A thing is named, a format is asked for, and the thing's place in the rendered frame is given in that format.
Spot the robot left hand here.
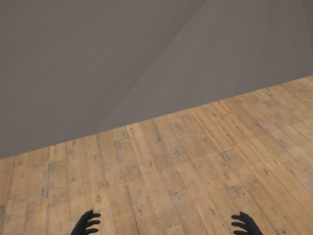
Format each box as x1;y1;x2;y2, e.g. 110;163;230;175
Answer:
70;210;101;235

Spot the robot right hand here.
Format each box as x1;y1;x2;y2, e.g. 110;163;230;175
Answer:
231;211;263;235

